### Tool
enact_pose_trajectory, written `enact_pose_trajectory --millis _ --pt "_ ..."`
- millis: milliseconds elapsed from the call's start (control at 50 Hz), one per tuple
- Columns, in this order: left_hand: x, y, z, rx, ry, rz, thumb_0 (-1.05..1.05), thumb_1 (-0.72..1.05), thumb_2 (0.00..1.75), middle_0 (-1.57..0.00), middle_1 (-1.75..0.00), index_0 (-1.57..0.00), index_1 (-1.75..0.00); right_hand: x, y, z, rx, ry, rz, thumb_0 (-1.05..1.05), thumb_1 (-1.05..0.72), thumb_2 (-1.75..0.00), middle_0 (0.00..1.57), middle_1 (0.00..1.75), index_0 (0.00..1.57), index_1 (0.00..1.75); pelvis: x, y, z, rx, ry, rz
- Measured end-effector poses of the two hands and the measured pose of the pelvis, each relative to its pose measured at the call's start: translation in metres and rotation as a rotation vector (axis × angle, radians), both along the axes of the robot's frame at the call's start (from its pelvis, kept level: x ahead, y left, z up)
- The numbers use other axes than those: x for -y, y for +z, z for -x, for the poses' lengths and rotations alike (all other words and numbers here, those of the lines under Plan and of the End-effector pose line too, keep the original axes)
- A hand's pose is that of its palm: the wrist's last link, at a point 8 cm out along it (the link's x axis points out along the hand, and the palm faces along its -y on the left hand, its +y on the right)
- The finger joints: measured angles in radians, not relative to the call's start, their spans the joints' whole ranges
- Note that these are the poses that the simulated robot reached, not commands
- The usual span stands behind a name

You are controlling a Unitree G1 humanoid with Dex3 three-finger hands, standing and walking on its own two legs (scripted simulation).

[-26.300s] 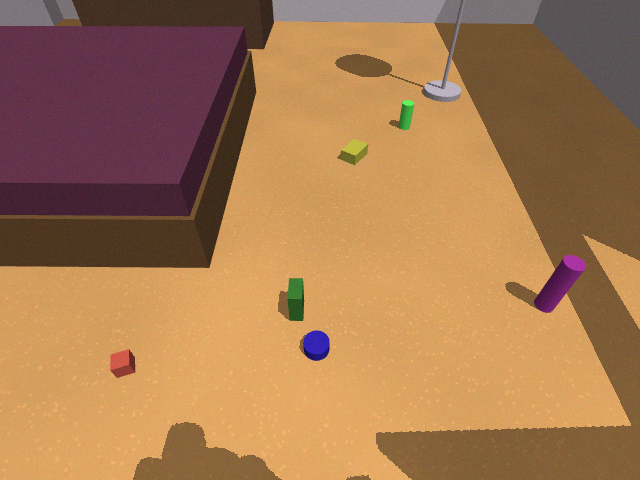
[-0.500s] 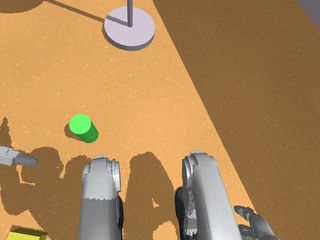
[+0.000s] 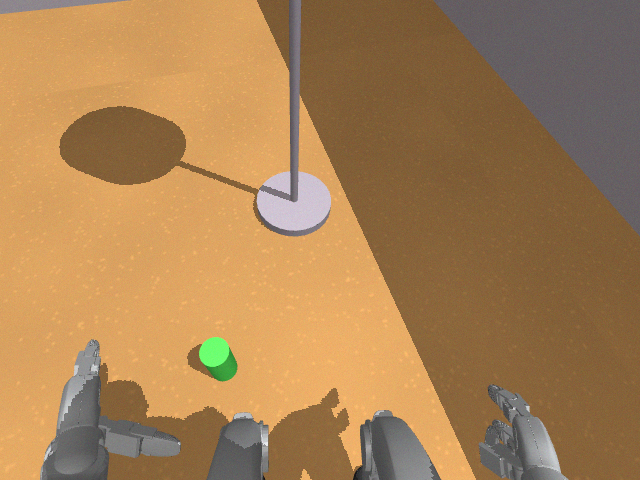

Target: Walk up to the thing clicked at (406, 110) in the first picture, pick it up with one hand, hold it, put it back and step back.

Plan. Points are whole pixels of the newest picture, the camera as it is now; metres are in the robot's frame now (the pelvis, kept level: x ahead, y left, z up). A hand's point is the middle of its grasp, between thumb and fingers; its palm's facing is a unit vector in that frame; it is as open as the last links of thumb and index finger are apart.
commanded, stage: home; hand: left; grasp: from the side
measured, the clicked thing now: (219, 360) +0.42 +0.22 -0.55
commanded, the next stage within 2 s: none
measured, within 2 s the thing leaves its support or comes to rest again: neither
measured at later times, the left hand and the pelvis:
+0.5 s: hand (121, 434) +0.20 +0.19 +0.04, palm faces +0.14 -0.95 -0.29, open 17.6 cm; pelvis +0.04 +0.01 +0.09, yaw +1 degrees
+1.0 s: hand (136, 442) +0.20 +0.18 +0.04, palm faces +0.13 -0.95 -0.29, open 17.4 cm; pelvis +0.03 +0.00 +0.10, yaw +2 degrees
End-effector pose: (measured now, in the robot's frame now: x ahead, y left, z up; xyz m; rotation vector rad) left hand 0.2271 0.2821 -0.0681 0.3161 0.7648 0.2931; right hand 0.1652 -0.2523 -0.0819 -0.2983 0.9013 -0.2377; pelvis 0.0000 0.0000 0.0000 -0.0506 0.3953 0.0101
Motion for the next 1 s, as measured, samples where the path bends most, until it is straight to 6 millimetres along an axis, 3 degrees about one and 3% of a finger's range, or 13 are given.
enact_pose_trajectory --millis 200,300,380,640,1000 --pt "0.024 0.081 0.018 0.003 -0.012 0.039 -0.01 -0.55 0.04 -0.05 -0.05 -0.06 -0.05 -0.019 0.067 0.000 0.070 -0.042 -0.014 0.01 -0.89 -0.90 0.20 0.31 0.20 0.31 -0.007 0.062 -0.026 0.134 0.010 -0.003" --pt "0.035 0.117 0.026 0.041 -0.032 0.055 -0.01 -0.56 0.04 -0.05 -0.05 -0.05 -0.05 -0.028 0.086 -0.008 0.127 -0.046 -0.033 0.01 -0.89 -0.90 0.20 0.31 0.20 0.31 -0.010 0.079 -0.037 0.183 0.010 -0.005" --pt "0.042 0.131 0.035 0.052 -0.034 0.076 -0.01 -0.57 0.03 -0.05 -0.05 -0.05 -0.04 -0.032 0.097 -0.019 0.177 -0.034 -0.043 0.01 -0.89 -0.90 0.20 0.31 0.20 0.31 -0.011 0.086 -0.041 0.211 0.013 -0.007" --pt "0.044 0.135 0.051 0.033 -0.011 0.086 -0.01 -0.56 0.04 -0.05 -0.05 -0.05 -0.05 -0.030 0.116 -0.043 0.265 0.042 -0.029 0.01 -0.89 -0.90 0.20 0.31 0.20 0.31 -0.005 0.093 -0.038 0.256 0.027 -0.017" --pt "0.058 0.136 0.053 0.032 -0.027 0.097 -0.01 -0.53 0.06 -0.05 -0.05 -0.06 -0.05 -0.014 0.107 -0.018 0.211 0.014 -0.031 0.01 -0.90 -0.90 0.20 0.30 0.20 0.30 0.005 0.095 -0.034 0.267 0.023 -0.025"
